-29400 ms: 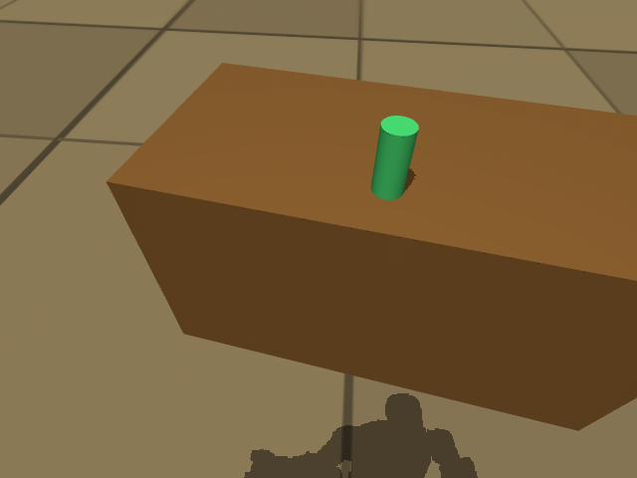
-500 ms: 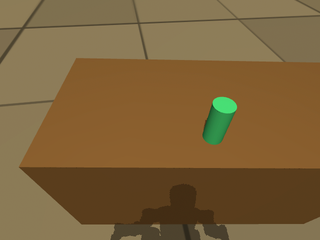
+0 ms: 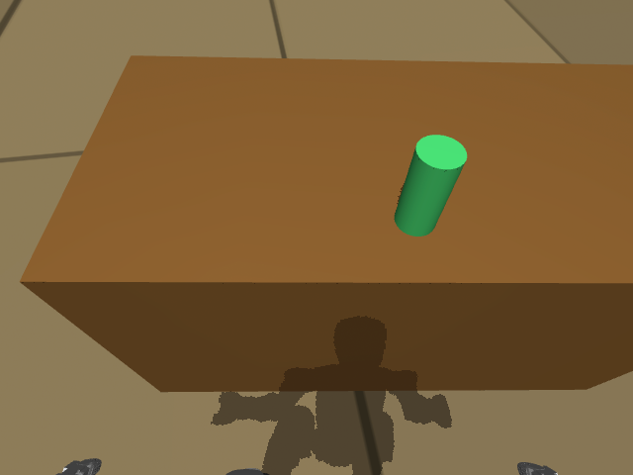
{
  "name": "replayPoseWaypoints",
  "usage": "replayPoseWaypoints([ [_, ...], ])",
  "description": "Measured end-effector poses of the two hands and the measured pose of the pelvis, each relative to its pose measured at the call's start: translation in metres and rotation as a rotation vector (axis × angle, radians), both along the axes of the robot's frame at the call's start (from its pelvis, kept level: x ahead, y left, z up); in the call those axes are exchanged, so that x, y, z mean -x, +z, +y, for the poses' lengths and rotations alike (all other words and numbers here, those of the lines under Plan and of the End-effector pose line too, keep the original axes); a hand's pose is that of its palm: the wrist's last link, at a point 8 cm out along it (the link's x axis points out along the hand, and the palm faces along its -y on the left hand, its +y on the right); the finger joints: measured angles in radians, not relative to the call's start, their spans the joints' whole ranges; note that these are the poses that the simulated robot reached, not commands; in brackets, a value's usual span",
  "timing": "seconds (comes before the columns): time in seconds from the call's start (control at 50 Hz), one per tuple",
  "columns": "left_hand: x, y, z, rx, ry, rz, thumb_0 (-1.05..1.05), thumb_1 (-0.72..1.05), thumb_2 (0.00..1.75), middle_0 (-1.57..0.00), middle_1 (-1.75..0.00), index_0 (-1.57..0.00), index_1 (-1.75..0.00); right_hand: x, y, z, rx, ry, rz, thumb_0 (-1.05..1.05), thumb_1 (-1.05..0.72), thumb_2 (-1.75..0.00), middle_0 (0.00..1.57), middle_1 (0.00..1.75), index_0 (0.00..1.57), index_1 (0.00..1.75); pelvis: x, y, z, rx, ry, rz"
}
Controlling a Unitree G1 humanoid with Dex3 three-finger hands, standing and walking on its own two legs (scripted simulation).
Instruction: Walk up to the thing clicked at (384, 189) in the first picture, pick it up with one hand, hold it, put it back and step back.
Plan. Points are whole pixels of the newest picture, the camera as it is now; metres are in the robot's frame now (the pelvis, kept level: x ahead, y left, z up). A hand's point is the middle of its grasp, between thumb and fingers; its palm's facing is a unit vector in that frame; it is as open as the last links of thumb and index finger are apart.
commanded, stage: step back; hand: right
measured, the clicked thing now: (426, 189) +0.54 -0.16 +0.01
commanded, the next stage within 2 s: none
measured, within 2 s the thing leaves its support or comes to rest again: neither
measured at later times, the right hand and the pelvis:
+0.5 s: hand out of the picture -0.03 -0.23 -0.14, palm faces -0.08 +0.91 -0.41, open 7.4 cm; pelvis -0.10 +0.03 +0.00, yaw +1 degrees
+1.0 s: hand out of the picture -0.12 -0.24 -0.16, palm faces -0.01 +0.93 -0.38, open 7.4 cm; pelvis -0.22 +0.03 +0.00, yaw -2 degrees
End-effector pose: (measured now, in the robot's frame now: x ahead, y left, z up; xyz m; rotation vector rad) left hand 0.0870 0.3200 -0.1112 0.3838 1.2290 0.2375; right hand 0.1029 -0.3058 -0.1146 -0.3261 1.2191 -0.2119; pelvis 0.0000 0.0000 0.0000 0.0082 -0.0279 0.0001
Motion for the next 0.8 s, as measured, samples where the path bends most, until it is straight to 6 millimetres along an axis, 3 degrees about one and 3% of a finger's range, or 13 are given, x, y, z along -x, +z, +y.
replayPoseWaypoints([
  [0.08, 0.02, 0.001, -0.007, -0.008, -0.002, 0.001, 0.0, 0.91, 0.9, -0.2, -0.3, -0.2, -0.3, 0.005, -0.007, -0.012, 0.01, 0.002, -0.014, 0.0, -0.9, -0.9, 0.2, 0.3, 0.2, 0.3, 0.014, -0.005, -0.004, 0.007, 0.009, -0.01],
  [0.16, 0.036, 0.007, -0.007, -0.01, -0.009, 0.005, 0.0, 0.91, 0.89, -0.2, -0.3, -0.2, -0.3, 0.02, -0.004, -0.01, 0.008, 0.007, -0.008, 0.0, -0.9, -0.9, 0.2, 0.3, 0.2, 0.3, 0.028, -0.001, 0.001, -0.015, 0.004, 0.002],
  [0.26, 0.039, 0.004, 0.004, -0.011, -0.022, -0.048, 0.0, 0.9, 0.89, -0.21, -0.3, -0.2, -0.3, 0.055, -0.006, 0.001, 0.029, 0.033, 0.044, 0.0, -0.9, -0.9, 0.2, 0.3, 0.2, 0.3, 0.049, -0.004, 0.012, 0.003, 0.029, 0.026],
  [0.34, 0.043, -0.011, 0.022, 0.012, -0.014, -0.107, 0.0, 0.9, 0.89, -0.2, -0.3, -0.2, -0.3, 0.086, -0.008, 0.016, 0.064, 0.055, 0.081, 0.0, -0.9, -0.9, 0.2, 0.3, 0.2, 0.3, 0.072, -0.015, 0.026, -0.001, 0.051, 0.008],
  [0.46, 0.072, -0.011, 0.025, 0.05, 0.011, -0.065, 0.0, 0.91, 0.89, -0.2, -0.3, -0.2, -0.3, 0.126, 0.014, 0.038, 0.052, 0.044, 0.092, 0.0, -0.9, -0.9, 0.2, 0.3, 0.2, 0.3, 0.093, 0.001, 0.033, 0.038, 0.038, 0.009],
  [0.58, 0.11, -0.009, 0.024, 0.048, -0.007, -0.021, 0.0, 0.91, 0.9, -0.2, -0.3, -0.2, -0.3, 0.131, 0.018, 0.035, 0.067, 0.023, 0.011, 0.0, -0.9, -0.9, 0.21, 0.3, 0.21, 0.3, 0.115, 0.003, 0.036, 0.034, -0.012, 0.019],
  [0.68, 0.134, -0.011, 0.018, 0.02, -0.051, 0.001, 0.0, 0.91, 0.9, -0.2, -0.3, -0.2, -0.3, 0.136, 0.005, 0.026, 0.044, 0.01, -0.078, 0.0, -0.9, -0.9, 0.21, 0.3, 0.2, 0.3, 0.139, -0.008, 0.03, 0.007, -0.058, 0.006],
  [0.8, 0.159, 0.004, 0.002, 0.007, -0.078, -0.02, 0.0, 0.91, 0.89, -0.2, -0.3, -0.2, -0.3, 0.162, -0.009, 0.021, -0.01, -0.035, -0.086, 0.0, -0.9, -0.9, 0.2, 0.3, 0.2, 0.3, 0.165, -0.007, 0.022, 0.012, -0.068, -0.011],
])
